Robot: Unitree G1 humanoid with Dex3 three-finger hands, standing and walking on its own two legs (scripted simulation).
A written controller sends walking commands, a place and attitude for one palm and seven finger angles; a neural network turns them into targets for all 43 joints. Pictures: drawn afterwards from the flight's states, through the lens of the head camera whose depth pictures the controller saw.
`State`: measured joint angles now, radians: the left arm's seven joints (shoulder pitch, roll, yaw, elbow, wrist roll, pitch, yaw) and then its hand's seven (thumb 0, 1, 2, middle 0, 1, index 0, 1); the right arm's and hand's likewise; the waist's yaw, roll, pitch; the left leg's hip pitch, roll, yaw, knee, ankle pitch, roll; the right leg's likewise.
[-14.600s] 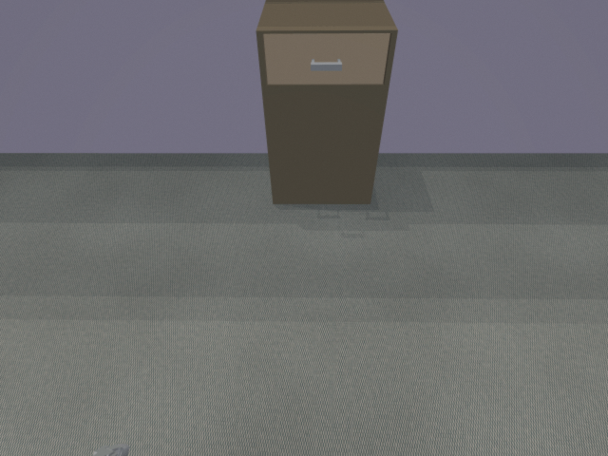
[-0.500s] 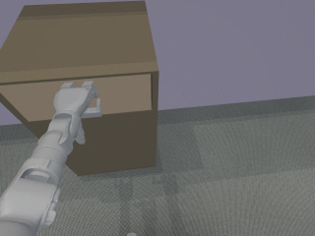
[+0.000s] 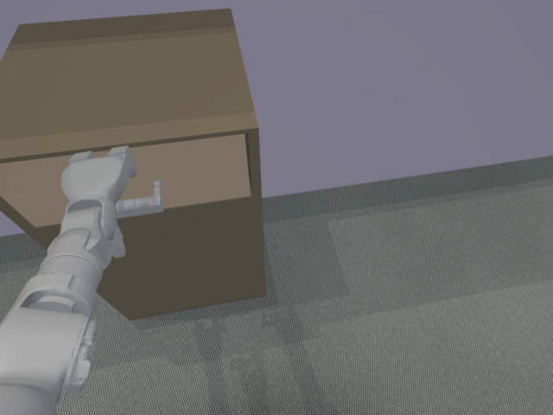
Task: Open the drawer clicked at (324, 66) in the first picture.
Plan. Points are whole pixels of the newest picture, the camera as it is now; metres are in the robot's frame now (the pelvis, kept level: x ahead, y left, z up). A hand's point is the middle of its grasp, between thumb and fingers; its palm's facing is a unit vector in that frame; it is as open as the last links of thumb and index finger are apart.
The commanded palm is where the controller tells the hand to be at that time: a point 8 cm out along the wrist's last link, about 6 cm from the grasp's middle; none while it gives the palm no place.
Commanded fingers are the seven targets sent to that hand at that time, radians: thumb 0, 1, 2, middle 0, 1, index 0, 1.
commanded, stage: move the hooked fingers above the handle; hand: left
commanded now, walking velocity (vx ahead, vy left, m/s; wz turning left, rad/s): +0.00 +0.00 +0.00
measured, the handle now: (131, 198) +0.50 +0.25 -0.03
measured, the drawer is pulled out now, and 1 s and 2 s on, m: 0.00 0.00 0.00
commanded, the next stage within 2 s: lower the fingers behind the handle in 0.26 s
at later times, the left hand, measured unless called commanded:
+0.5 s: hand (119, 199) +0.45 +0.24 +0.03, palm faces -0.08 -0.02 -1.00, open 13.7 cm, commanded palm +0.43 +0.24 +0.07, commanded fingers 0.00 -0.50 0.30 -0.30 -1.20 -0.30 -1.20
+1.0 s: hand (126, 209) +0.46 +0.24 -0.01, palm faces +0.00 -0.01 -1.00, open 13.7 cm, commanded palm +0.44 +0.23 +0.04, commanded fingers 0.00 -0.50 0.30 -0.30 -1.20 -0.30 -1.20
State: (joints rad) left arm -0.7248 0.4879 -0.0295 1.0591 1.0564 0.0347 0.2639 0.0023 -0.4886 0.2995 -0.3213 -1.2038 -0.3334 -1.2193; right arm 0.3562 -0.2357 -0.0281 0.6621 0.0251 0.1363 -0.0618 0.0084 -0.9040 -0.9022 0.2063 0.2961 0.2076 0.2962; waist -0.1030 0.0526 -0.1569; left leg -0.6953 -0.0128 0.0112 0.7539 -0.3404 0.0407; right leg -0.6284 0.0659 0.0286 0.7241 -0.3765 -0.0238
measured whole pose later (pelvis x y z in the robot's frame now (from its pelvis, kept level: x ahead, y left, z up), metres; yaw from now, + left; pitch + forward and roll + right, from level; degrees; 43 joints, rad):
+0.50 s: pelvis +0.00 +0.01 +0.00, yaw +0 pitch +16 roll -1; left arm -0.76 0.42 -0.04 1.10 1.05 0.13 0.31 0.00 -0.49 0.30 -0.34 -1.22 -0.33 -1.23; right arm 0.32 -0.22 -0.02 0.68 0.02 0.15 -0.03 0.01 -0.91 -0.90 0.20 0.30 0.21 0.30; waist -0.10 0.07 -0.17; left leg -0.70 -0.02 0.02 0.77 -0.35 0.05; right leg -0.63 0.06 0.04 0.74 -0.39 -0.02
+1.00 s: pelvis +0.00 +0.01 -0.02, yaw +0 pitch +21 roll -2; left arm -0.76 0.41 -0.04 1.08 1.07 0.10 0.44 0.00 -0.49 0.30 -0.32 -1.20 -0.33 -1.25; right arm 0.33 -0.24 -0.06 0.72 -0.01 0.12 -0.01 0.01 -0.91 -0.90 0.20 0.30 0.21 0.30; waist -0.10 0.06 -0.19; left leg -0.87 -0.02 -0.01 0.91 -0.40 0.05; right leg -0.78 0.07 0.00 0.86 -0.43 -0.02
